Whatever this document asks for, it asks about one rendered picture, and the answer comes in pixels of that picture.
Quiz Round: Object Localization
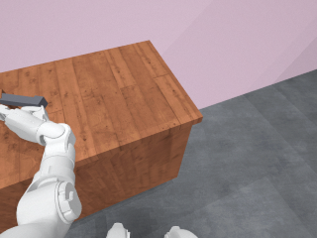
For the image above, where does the left robot upper arm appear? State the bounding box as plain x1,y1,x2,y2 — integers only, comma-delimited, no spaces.
0,180,82,238

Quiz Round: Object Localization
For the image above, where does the robot left forearm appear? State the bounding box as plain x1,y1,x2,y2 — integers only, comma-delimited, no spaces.
16,120,76,225

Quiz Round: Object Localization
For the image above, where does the left robot thigh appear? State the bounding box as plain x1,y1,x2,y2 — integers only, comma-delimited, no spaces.
106,227,130,238

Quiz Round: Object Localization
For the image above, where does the robot left hand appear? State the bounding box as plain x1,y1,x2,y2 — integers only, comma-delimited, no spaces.
0,104,50,143

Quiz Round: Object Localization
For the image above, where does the tap lever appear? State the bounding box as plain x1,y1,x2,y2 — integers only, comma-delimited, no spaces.
0,93,48,108

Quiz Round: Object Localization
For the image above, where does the robot right shin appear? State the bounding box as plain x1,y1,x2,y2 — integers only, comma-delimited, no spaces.
169,226,180,232

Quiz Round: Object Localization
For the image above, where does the counter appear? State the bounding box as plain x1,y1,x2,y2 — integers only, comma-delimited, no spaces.
0,40,203,234

